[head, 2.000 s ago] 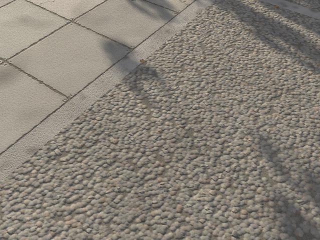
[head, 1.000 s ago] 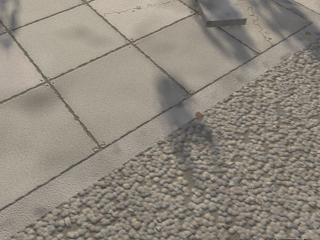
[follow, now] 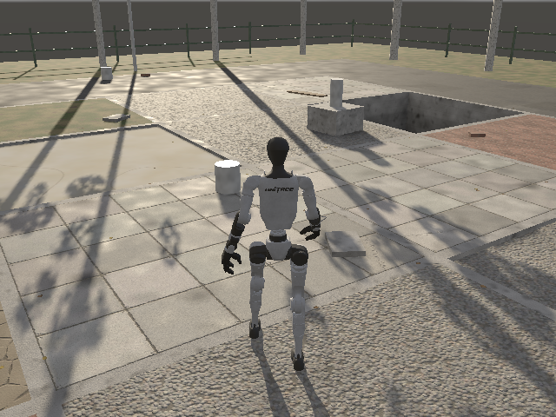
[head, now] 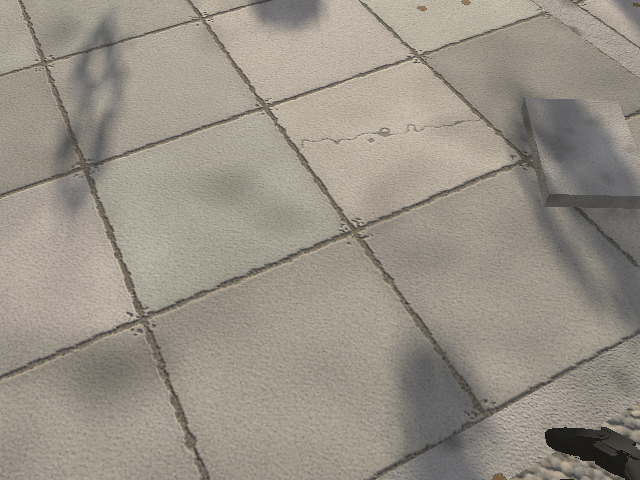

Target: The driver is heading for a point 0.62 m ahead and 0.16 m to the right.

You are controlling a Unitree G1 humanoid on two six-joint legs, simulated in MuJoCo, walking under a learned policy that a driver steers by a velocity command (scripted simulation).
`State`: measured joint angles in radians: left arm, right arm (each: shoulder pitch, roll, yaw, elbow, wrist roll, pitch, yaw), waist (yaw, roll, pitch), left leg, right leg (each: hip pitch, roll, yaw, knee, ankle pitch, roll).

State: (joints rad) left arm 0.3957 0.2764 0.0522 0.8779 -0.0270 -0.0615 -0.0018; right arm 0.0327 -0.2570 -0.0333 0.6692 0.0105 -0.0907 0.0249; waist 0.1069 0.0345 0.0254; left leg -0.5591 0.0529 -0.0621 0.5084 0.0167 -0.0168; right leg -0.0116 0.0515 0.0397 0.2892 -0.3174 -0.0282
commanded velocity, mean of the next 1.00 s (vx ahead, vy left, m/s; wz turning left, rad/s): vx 0.46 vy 0.00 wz -0.48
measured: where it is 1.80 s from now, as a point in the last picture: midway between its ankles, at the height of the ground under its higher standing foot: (463, 422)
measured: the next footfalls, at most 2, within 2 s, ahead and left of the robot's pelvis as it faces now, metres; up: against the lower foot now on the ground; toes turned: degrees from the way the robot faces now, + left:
left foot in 0.06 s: +0.20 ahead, +0.14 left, +0.00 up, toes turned -3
right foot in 0.56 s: +0.41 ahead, -0.18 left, +0.00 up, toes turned -23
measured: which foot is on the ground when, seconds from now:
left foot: up 0.00-0.04, down 0.06-0.58, up 0.60-1.00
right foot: down 0.00-0.06, up 0.08-0.54, down 0.56-1.00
